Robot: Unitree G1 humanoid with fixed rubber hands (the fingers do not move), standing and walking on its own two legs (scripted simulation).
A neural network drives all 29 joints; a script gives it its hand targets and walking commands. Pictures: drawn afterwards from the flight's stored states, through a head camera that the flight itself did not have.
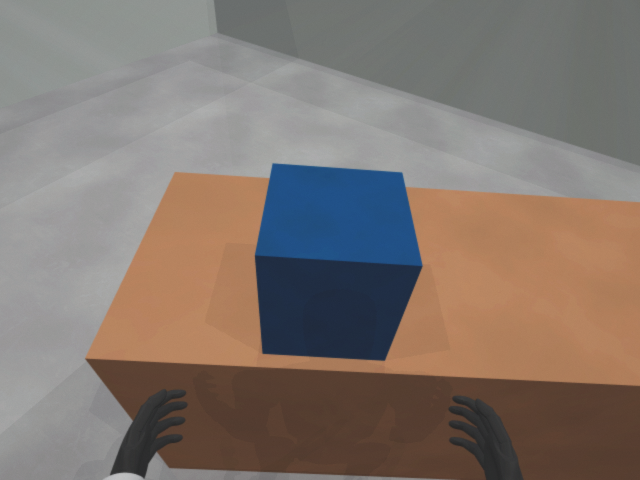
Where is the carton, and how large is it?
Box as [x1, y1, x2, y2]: [255, 163, 422, 360]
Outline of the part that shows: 273,163 255,252 262,352 274,354 384,360 422,265 402,173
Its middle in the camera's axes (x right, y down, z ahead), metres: +0.02 +0.04 +0.64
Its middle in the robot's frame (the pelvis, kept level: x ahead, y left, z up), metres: +0.45 +0.01 +0.00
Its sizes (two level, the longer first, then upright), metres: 0.210 0.200 0.250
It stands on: a pedestal, 0.65 m high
